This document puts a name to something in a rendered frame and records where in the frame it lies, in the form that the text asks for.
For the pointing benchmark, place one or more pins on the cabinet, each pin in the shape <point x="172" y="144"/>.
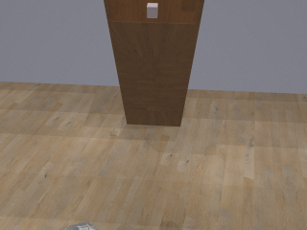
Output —
<point x="153" y="62"/>

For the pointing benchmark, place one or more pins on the handle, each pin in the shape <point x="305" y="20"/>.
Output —
<point x="152" y="10"/>

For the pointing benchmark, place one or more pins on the drawer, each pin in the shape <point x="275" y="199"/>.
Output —
<point x="168" y="11"/>

